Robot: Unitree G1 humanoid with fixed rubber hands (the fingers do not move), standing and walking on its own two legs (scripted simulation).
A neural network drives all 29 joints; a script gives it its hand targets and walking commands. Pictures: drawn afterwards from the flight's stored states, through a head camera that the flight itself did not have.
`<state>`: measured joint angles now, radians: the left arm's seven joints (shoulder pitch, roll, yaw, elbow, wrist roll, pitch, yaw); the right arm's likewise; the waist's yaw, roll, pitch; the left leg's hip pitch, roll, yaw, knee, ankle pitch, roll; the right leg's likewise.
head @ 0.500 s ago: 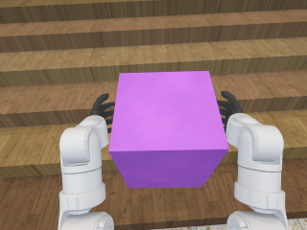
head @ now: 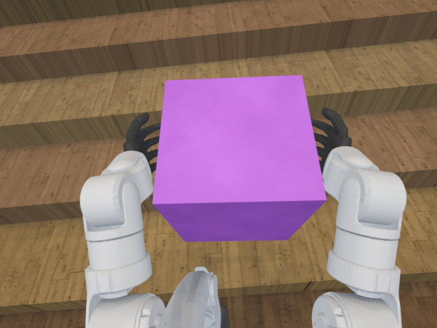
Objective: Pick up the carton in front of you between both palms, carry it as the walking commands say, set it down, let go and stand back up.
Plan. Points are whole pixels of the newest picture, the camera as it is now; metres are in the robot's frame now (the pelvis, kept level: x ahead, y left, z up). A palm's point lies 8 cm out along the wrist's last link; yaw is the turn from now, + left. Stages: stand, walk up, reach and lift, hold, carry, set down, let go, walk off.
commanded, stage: carry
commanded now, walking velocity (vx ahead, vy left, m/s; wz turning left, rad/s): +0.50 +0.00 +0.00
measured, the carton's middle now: (234, 171) +0.39 +0.02 +0.08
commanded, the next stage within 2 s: none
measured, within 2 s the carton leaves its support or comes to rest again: neither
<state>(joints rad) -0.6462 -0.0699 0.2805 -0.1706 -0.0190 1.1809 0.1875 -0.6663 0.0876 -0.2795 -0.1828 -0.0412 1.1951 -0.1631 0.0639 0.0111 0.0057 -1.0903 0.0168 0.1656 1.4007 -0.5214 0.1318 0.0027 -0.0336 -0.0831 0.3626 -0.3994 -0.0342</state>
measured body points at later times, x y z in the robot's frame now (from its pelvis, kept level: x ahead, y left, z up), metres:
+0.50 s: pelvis +0.36 +0.04 +0.16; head +0.36 +0.09 +0.61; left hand +0.72 +0.22 +0.32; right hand +0.74 -0.08 +0.35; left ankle +0.19 +0.07 -0.57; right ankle +0.51 -0.01 -0.47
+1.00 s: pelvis +0.67 +0.17 +0.30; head +0.71 +0.16 +0.75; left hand +1.07 +0.31 +0.46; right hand +1.06 +0.01 +0.45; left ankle +0.80 +0.27 -0.34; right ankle +0.53 +0.01 -0.36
